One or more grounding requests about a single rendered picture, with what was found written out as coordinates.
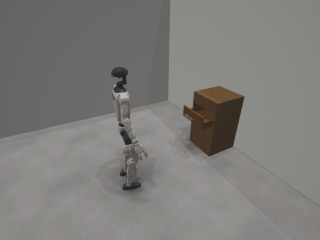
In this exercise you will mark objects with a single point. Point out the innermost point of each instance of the cabinet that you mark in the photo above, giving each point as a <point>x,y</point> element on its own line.
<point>226,106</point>

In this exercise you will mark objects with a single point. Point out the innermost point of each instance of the right robot upper arm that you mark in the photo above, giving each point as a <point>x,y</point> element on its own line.
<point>124,105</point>

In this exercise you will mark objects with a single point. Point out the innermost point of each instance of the right robot forearm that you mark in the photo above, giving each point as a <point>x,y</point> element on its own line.
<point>129,129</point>

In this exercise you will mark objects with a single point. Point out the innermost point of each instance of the right robot foot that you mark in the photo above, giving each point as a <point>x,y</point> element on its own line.
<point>134,185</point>

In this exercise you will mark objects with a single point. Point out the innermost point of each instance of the drawer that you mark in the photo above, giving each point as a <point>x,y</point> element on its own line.
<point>203,118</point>

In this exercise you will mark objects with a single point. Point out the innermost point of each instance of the robot head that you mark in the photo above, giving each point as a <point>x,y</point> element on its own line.
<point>120,72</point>

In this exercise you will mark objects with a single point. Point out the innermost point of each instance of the handle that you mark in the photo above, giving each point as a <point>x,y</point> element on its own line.
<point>186,115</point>

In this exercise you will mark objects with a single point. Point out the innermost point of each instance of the right robot hand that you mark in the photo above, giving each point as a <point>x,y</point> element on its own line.
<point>139,149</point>

